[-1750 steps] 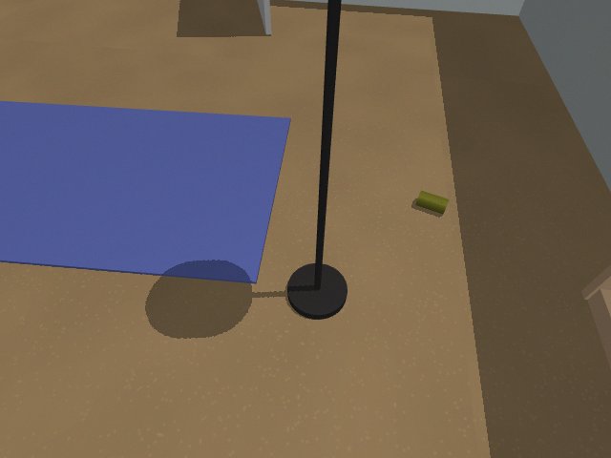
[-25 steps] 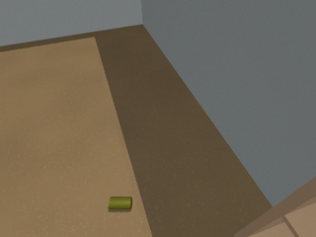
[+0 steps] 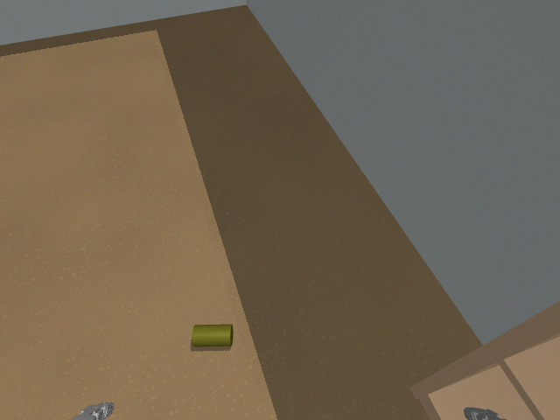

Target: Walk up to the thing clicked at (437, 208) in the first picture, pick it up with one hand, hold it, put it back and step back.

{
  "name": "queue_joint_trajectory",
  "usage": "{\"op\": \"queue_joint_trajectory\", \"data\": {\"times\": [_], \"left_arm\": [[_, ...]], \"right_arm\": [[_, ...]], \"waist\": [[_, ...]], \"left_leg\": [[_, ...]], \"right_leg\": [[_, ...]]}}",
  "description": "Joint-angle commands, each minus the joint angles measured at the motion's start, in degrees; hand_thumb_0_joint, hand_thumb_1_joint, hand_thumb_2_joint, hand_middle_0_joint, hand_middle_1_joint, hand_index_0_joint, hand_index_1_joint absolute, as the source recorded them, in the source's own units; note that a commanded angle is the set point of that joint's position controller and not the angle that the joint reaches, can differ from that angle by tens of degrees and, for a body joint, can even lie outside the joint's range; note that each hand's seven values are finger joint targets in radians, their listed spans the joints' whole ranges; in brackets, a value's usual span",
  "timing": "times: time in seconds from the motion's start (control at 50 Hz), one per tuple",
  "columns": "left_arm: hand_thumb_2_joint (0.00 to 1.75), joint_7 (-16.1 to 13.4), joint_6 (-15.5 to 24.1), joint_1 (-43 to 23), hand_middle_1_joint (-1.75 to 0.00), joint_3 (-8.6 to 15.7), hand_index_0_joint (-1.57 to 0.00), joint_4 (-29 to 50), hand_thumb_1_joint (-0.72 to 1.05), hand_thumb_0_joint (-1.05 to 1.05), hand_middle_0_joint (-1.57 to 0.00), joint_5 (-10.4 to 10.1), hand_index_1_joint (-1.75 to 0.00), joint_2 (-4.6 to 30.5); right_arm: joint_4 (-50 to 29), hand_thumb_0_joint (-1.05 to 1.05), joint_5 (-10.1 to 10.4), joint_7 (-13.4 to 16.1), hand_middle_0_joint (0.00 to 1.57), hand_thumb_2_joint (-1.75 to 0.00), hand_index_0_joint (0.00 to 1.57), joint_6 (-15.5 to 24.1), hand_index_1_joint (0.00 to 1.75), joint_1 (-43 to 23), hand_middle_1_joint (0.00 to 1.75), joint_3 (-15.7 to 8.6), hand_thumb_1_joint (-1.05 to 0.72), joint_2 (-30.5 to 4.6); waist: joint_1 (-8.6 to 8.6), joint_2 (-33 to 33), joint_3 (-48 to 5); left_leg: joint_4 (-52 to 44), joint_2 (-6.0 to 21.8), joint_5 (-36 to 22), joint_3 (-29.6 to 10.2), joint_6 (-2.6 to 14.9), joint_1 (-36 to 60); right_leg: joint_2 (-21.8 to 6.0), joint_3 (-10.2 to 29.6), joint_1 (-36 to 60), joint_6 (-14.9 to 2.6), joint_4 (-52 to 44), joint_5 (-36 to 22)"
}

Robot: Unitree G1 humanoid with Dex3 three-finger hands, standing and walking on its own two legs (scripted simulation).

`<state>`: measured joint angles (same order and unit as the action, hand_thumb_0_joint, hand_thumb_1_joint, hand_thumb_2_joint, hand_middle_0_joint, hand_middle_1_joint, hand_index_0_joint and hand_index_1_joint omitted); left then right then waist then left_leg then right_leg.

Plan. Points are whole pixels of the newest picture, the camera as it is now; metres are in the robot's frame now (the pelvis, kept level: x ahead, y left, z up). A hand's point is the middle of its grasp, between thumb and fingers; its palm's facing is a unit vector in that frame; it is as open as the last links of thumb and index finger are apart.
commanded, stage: step back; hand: left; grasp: from above
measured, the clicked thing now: (213, 335) +0.44 +0.25 -0.74
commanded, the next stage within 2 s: none
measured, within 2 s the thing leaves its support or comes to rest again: neither
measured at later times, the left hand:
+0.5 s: hand out of the picture +0.04 +0.29 -0.17, palm faces -0.11 -0.92 -0.37, open 7.3 cm
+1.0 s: hand out of the picture -0.08 +0.29 -0.16, palm faces -0.01 -0.93 -0.37, open 7.3 cm
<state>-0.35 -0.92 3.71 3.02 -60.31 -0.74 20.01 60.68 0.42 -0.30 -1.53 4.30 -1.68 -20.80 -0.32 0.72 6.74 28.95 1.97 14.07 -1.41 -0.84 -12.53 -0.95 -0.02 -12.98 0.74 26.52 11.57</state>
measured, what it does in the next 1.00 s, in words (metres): walks backwards: right foot, then left foot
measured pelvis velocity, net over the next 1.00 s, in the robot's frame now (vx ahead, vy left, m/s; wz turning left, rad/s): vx -0.22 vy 0.03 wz -0.02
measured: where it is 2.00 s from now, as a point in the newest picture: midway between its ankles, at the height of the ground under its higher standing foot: outside the picture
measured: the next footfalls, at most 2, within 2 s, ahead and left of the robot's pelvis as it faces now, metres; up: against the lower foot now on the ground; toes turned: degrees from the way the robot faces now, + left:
right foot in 0.56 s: -0.09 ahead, -0.10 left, +0.00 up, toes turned -2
left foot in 0.88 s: -0.15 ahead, +0.14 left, +0.00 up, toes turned -4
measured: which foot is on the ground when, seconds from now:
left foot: down 0.00-0.58, up 0.60-0.86, down 0.88-1.00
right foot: down 0.00-0.16, up 0.18-0.54, down 0.56-0.90, up 0.92-1.00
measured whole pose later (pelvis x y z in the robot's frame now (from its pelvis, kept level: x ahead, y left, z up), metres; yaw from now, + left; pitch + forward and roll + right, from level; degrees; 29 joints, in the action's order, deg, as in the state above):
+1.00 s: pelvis -0.22 +0.03 -0.01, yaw -1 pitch -3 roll +0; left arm -1.2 -4.4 6.2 4.4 -45.8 0.4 22.4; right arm 50.3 -1.8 0.0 -1.3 9.4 -2.0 -20.7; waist -0.1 -2.7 10.3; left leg 36.2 -1.7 17.5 -1.8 1.5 -15.9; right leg 4.8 7.5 -26.7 -1.1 57.9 29.3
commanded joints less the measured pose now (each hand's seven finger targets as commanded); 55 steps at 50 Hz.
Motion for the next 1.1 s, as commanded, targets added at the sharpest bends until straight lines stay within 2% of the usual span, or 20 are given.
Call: {"op": "queue_joint_trajectory", "data": {"times": [0.0,0.06,0.1,0.12,0.16,0.24,0.42,0.52,0.54,0.56,0.58,0.66,0.76,0.84,0.86,0.88,0.9,0.92,1.0,1.08], "left_arm": [[0.90,-1.12,0.41,-3.67,-0.30,3.84,-0.20,7.54,0.90,0.00,-0.20,1.11,-0.30,17.21],[0.90,-1.24,-0.07,-7.39,-0.30,3.51,-0.20,10.82,0.90,0.00,-0.20,2.22,-0.30,17.25],[0.90,-1.25,-0.76,-7.43,-0.30,2.61,-0.20,11.78,0.90,0.00,-0.20,1.71,-0.30,14.54],[0.90,-1.33,-1.21,-6.09,-0.30,2.24,-0.20,12.33,0.90,0.00,-0.20,1.07,-0.30,11.85],[0.90,-2.17,-1.86,-1.37,-0.30,2.49,-0.20,12.21,0.90,0.00,-0.20,1.40,-0.30,11.54],[0.90,-2.12,-1.91,2.79,-0.30,2.95,-0.20,10.97,0.90,0.00,-0.20,0.84,-0.30,13.00],[0.90,-1.09,-0.84,3.83,-0.30,3.97,-0.20,14.89,0.90,0.00,-0.20,1.57,-0.30,12.06],[0.90,-0.73,0.19,11.18,-0.30,4.62,-0.20,11.98,0.90,0.00,-0.20,2.57,-0.30,12.32],[0.90,-0.71,0.44,11.59,-0.30,5.63,-0.20,12.62,0.90,0.00,-0.20,3.13,-0.30,15.83],[0.90,-0.44,0.12,7.97,-0.30,6.49,-0.20,14.14,0.90,0.00,-0.20,2.38,-0.30,21.23],[0.90,-0.55,0.64,4.64,-0.30,6.66,-0.20,16.66,0.90,0.00,-0.20,3.19,-0.30,21.47],[0.90,-1.26,0.41,-0.36,-0.30,5.21,-0.20,18.59,0.90,0.00,-0.20,2.43,-0.30,14.95],[0.90,-1.76,0.01,6.48,-0.30,4.93,-0.20,19.16,0.90,0.00,-0.20,2.66,-0.30,13.43],[0.90,-1.06,-1.27,3.19,-0.30,4.40,-0.20,20.79,0.90,0.00,-0.20,1.59,-0.30,15.09],[0.90,-0.87,-1.57,3.74,-0.30,3.85,-0.20,21.08,0.90,0.00,-0.20,1.55,-0.30,13.38],[0.90,-0.64,-1.70,5.58,-0.30,3.50,-0.20,21.35,0.90,0.00,-0.20,1.35,-0.30,11.22],[0.90,-1.50,-1.60,0.81,-0.30,4.45,-0.20,21.82,0.90,0.00,-0.20,1.32,-0.30,13.23],[0.90,-1.88,-1.62,0.00,-0.30,4.88,-0.20,20.88,0.90,0.00,-0.20,1.98,-0.30,13.82],[0.90,-1.32,-1.52,7.38,-0.30,5.19,-0.20,17.67,0.90,0.00,-0.20,1.14,-0.30,13.35],[0.90,-0.82,-1.23,6.22,-0.30,4.91,-0.20,18.44,0.90,0.00,-0.20,1.70,-0.30,12.10]], "right_arm": [[-4.61,0.00,-0.21,0.43,0.20,-0.90,0.20,-0.68,0.30,3.98,0.30,-3.05,-0.90,-10.63],[-5.84,0.00,-0.39,-0.24,0.20,-0.90,0.20,-1.16,0.30,7.92,0.30,-3.89,-0.90,-10.97],[-5.84,0.00,-1.11,0.02,0.20,-0.90,0.20,-0.15,0.30,8.97,0.30,-4.35,-0.90,-12.75],[-6.63,0.00,-2.09,0.13,0.20,-0.90,0.20,0.34,0.30,6.99,0.30,-5.17,-0.90,-16.38],[-9.23,0.00,-2.62,0.38,0.20,-0.90,0.20,1.14,0.30,5.31,0.30,-6.00,-0.90,-20.97],[-12.46,0.00,-2.50,1.93,0.20,-0.90,0.20,1.61,0.30,-0.10,0.30,-4.80,-0.90,-15.27],[-14.48,0.00,-1.80,2.48,0.20,-0.90,0.20,1.11,0.30,5.93,0.30,-5.16,-0.90,-15.76],[-15.46,0.00,-0.72,1.71,0.20,-0.90,0.20,0.13,0.30,3.14,0.30,-4.62,-0.90,-15.25],[-16.11,0.00,-0.41,1.46,0.20,-0.90,0.20,0.07,0.30,2.83,0.30,-4.09,-0.90,-13.65],[-16.47,0.00,-0.04,1.88,0.20,-0.90,0.20,-0.14,0.30,0.08,0.30,-3.99,-0.90,-11.41],[-15.49,0.00,-0.51,2.26,0.20,-0.90,0.20,-0.49,0.30,0.89,0.30,-4.49,-0.90,-12.63],[-12.82,0.00,0.32,2.32,0.20,-0.90,0.20,0.09,0.30,6.93,0.30,-3.47,-0.90,-12.42],[-14.65,0.00,-0.45,2.44,0.20,-0.90,0.20,0.90,0.30,5.29,0.30,-2.83,-0.90,-11.56],[-12.76,0.00,-1.52,1.78,0.20,-0.90,0.20,1.43,0.30,10.96,0.30,-3.96,-0.90,-11.28],[-13.15,0.00,-2.35,1.72,0.20,-0.90,0.20,1.70,0.30,10.54,0.30,-4.66,-0.90,-12.85],[-14.09,0.00,-3.27,1.53,0.20,-0.90,0.20,1.80,0.30,8.94,0.30,-5.85,-0.90,-17.90],[-15.30,0.00,-2.54,0.98,0.20,-0.90,0.20,1.64,0.30,7.33,0.30,-6.62,-0.90,-22.94],[-15.26,0.00,-2.62,1.21,0.20,-0.90,0.20,1.93,0.30,6.33,0.30,-6.53,-0.90,-21.42],[-16.70,0.00,-2.27,2.13,0.20,-0.90,0.20,1.96,0.30,1.14,0.30,-4.66,-0.90,-15.09],[-16.91,0.00,-2.11,2.33,0.20,-0.90,0.20,1.60,0.30,5.07,0.30,-4.83,-0.90,-14.47]], "waist": [[-0.64,-10.59,-10.44],[-2.75,-13.04,-9.02],[-3.27,-4.10,-7.74],[-2.07,7.79,-6.39],[-1.28,10.59,-8.62],[1.58,8.19,-9.34],[-1.82,8.17,-11.36],[1.50,5.66,-12.82],[1.69,-2.44,-11.20],[2.94,-15.78,-7.21],[2.58,-14.58,-4.69],[-0.76,-8.71,-4.49],[3.42,-11.07,-9.75],[-0.34,-9.13,-10.58],[-0.14,-5.30,-10.28],[0.63,6.39,-10.33],[-2.64,14.28,-8.64],[-2.48,10.54,-7.24],[2.19,6.62,-6.43],[-1.10,6.68,-7.57]], "left_leg": [[16.34,-4.20,4.19,1.58,2.67,0.88],[18.45,-2.99,13.05,-1.34,4.03,1.75],[-0.12,1.64,-6.30,-4.25,4.19,-1.01],[-7.75,9.63,-18.93,-15.76,6.52,-0.67],[-7.90,18.23,-33.38,-23.84,12.60,0.78],[-2.61,12.78,-31.86,-14.01,13.19,5.06],[1.17,13.96,-31.49,-12.35,14.77,12.57],[5.65,9.48,-14.97,-7.87,8.26,-1.80],[11.18,4.45,-5.39,-5.37,4.56,-11.00],[23.77,-6.87,14.85,1.11,1.45,-12.61],[35.16,-6.61,23.05,-4.96,1.08,-11.66],[40.55,-9.02,14.60,-6.82,-0.04,-13.35],[20.34,-5.26,17.00,-3.82,-0.63,-16.41],[-4.77,-4.33,-2.07,2.04,1.17,-0.73],[-6.10,-0.41,-6.70,-4.15,2.66,2.90],[-8.06,11.79,-11.87,-19.93,7.42,7.62],[-10.25,20.34,-19.27,-28.13,16.00,-1.68],[-9.98,21.23,-19.57,-28.65,18.16,-4.28],[-4.46,13.30,-25.28,-13.37,14.32,0.44],[-2.50,12.47,-24.50,-11.81,15.49,6.66]], "right_leg": [[-16.50,14.01,-1.73,-13.34,-4.65,-22.03],[-17.16,12.92,-8.43,-13.48,-1.53,-16.92],[-8.27,6.68,-6.11,-7.01,9.05,-9.75],[1.18,3.25,-10.33,-3.87,19.09,2.48],[7.49,10.49,-14.36,-2.68,33.42,26.14],[6.35,11.89,-17.73,-1.93,44.57,17.57],[2.67,5.59,-12.07,0.54,21.87,17.33],[1.43,2.60,5.81,-3.09,-0.74,-1.67],[-6.52,15.27,7.41,-6.65,-1.73,-4.07],[-17.82,28.28,-2.17,-16.40,-7.79,-6.78],[-22.37,32.73,-7.09,-19.77,-8.13,-12.07],[-11.75,14.13,-3.47,-13.41,-1.83,-20.13],[-12.83,14.53,14.24,-13.95,3.45,-29.42],[-9.95,10.85,4.53,-9.30,9.22,-20.71],[-7.29,9.94,-1.60,-6.32,10.76,-11.46],[0.00,6.34,-13.04,-3.42,18.85,5.91],[6.02,5.03,-12.15,-1.79,30.78,25.66],[6.35,10.87,-11.68,-1.94,39.57,25.63],[6.48,10.81,-15.47,-1.28,47.25,17.86],[5.44,8.66,-15.59,1.19,37.16,18.44]]}}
